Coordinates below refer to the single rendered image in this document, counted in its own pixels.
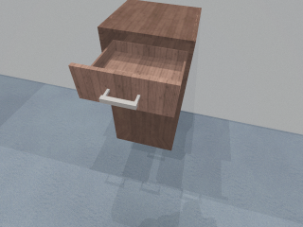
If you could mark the drawer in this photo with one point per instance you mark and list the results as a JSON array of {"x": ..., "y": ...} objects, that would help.
[{"x": 129, "y": 69}]

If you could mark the handle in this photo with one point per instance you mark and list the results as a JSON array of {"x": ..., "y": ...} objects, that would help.
[{"x": 123, "y": 103}]

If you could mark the cabinet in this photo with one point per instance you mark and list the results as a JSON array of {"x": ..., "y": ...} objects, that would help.
[{"x": 156, "y": 24}]

